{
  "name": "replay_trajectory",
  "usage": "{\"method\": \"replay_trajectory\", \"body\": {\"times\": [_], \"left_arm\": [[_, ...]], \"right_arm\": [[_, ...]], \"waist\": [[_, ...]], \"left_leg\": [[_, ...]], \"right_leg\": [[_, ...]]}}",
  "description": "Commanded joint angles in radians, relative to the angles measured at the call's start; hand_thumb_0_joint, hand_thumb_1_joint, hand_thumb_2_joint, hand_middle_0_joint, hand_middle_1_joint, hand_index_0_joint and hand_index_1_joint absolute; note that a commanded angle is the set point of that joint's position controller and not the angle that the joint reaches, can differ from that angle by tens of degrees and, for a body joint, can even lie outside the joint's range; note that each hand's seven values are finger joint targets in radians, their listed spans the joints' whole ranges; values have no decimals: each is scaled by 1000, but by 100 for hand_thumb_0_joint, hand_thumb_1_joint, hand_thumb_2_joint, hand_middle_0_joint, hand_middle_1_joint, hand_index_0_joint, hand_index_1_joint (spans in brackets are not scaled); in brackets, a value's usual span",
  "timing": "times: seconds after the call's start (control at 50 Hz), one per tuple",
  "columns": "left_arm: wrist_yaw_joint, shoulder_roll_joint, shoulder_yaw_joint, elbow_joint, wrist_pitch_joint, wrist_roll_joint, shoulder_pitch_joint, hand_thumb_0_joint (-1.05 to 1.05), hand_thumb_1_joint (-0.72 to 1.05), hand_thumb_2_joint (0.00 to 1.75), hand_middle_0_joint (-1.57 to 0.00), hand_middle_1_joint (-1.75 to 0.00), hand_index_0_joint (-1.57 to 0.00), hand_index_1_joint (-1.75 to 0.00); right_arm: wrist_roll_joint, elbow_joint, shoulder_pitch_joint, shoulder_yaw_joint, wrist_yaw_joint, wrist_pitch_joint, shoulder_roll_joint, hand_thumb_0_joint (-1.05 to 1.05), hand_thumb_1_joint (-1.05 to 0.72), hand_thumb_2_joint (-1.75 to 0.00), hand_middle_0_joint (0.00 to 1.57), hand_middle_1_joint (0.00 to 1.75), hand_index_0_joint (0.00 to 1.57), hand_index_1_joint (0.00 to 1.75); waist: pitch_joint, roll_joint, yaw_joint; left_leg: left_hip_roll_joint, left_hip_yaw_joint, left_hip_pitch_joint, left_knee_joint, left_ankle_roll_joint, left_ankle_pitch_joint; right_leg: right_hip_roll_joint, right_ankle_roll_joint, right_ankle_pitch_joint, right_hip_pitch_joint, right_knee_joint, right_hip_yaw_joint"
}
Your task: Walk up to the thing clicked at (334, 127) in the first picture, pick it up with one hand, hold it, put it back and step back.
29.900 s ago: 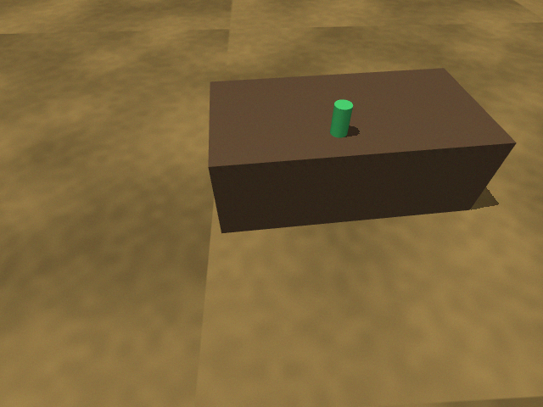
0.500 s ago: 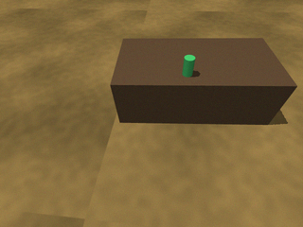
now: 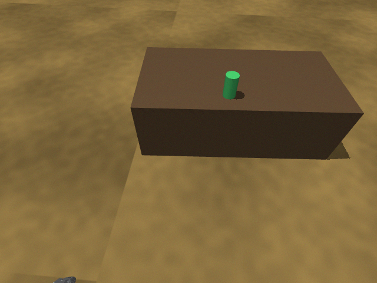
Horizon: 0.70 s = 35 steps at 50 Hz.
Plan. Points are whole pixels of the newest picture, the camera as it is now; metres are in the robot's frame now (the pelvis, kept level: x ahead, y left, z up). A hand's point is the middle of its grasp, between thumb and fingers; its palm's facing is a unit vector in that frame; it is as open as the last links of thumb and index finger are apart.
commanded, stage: step back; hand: right
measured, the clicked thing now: (230, 85) +1.10 -0.18 -0.27
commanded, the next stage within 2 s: stand in 0.18 s
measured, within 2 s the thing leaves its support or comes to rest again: neither
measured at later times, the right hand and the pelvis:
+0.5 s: hand out of the picture +0.12 -0.25 -0.13, palm faces +0.00 +0.95 -0.32, open 7.3 cm; pelvis +0.01 +0.00 +0.02, yaw -1 degrees
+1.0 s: hand out of the picture +0.06 -0.26 -0.14, palm faces +0.00 +0.94 -0.33, open 7.3 cm; pelvis +0.00 -0.01 +0.02, yaw -1 degrees
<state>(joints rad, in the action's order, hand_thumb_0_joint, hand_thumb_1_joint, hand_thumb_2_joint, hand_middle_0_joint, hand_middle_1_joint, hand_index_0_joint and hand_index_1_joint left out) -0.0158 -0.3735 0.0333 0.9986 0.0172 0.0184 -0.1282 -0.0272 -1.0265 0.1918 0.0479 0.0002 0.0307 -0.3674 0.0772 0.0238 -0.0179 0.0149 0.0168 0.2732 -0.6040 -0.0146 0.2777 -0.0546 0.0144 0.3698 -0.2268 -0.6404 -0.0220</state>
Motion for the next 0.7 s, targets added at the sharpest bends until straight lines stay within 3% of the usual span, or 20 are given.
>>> {"method": "replay_trajectory", "body": {"times": [0.0,0.02,0.06,0.08,0.14,0.16,0.26,0.32,0.36,0.4,0.46,0.68], "left_arm": [[24,-188,38,-59,8,-16,58,0,90,90,-20,-30,-20,-30],[24,-184,37,-48,12,-15,53,0,90,90,-20,-30,-20,-30],[26,-210,42,-23,27,-14,23,0,90,90,-20,-30,-20,-30],[27,-219,43,-19,28,-14,27,0,90,90,-20,-30,-20,-30],[31,-217,37,-15,22,-16,54,0,90,90,-20,-30,-20,-30],[27,-175,17,18,20,-26,40,0,90,90,-20,-30,-20,-30],[29,-184,10,37,19,-20,80,0,90,90,-20,-30,-20,-30],[28,-188,10,53,17,-16,87,0,90,90,-20,-30,-20,-30],[26,-179,6,62,20,-16,93,0,90,90,-20,-30,-20,-30],[26,-188,9,72,19,-14,93,0,90,90,-20,-30,-20,-30],[23,-182,9,76,21,-13,100,0,90,90,-20,-30,-20,-30],[21,-189,12,88,24,-11,91,0,90,90,-20,-30,-20,-30]], "right_arm": [[-3,62,-78,49,11,26,-261,0,-90,-90,20,30,20,30],[-1,63,-93,42,11,24,-248,0,-90,-90,20,30,20,30],[10,56,-106,32,15,21,-217,0,-90,-90,20,30,20,30],[12,50,-110,32,17,18,-208,0,-90,-90,20,30,20,30],[15,35,-118,34,20,12,-201,0,-90,-90,20,30,20,30],[26,28,-119,21,17,15,-205,0,-90,-90,20,30,20,30],[26,2,-152,12,13,9,-195,0,-90,-90,20,30,20,30],[25,-8,-171,7,11,8,-187,0,-90,-90,20,30,20,30],[25,-12,-189,5,8,9,-188,0,-90,-90,20,30,20,30],[25,-21,-191,4,6,6,-178,0,-90,-90,20,30,20,30],[22,-31,-193,4,3,8,-189,0,-90,-90,20,30,20,30],[17,-55,-182,0,-1,10,-186,0,-90,-90,20,30,20,30]], "waist": [[-97,-121,-7],[-104,-133,-14],[-160,-127,-18],[-183,-105,-9],[-201,-72,2],[-193,-70,11],[-172,-26,21],[-154,-29,20],[-143,-30,20],[-112,-17,22],[-104,-39,23],[-103,-18,18]], "left_leg": [[-283,-313,-65,227,-156,-280],[-258,-269,-75,206,-129,-355],[-178,-147,-82,121,-60,-512],[-143,-102,-99,100,-37,-516],[-133,-84,-140,106,-31,-503],[-147,-114,-181,140,-31,-502],[-152,-103,-225,190,-20,-503],[-151,-101,-227,242,-16,-418],[-154,-99,-225,253,-12,-422],[-145,-95,-211,284,-6,-317],[-143,-96,-183,320,-3,-238],[-145,-103,-172,340,0,-190]], "right_leg": [[19,-42,7,-10,50,31],[10,-45,-63,17,93,39],[-28,-53,-312,117,147,70],[-43,-58,-400,133,148,77],[-57,-60,-469,132,141,76],[-64,-49,-500,126,189,98],[-69,-36,-515,142,255,88],[-67,-30,-422,140,304,87],[-71,-26,-428,147,319,87],[-70,-24,-346,121,348,94],[-72,-22,-289,132,368,98],[-80,-28,-242,132,389,102]]}}
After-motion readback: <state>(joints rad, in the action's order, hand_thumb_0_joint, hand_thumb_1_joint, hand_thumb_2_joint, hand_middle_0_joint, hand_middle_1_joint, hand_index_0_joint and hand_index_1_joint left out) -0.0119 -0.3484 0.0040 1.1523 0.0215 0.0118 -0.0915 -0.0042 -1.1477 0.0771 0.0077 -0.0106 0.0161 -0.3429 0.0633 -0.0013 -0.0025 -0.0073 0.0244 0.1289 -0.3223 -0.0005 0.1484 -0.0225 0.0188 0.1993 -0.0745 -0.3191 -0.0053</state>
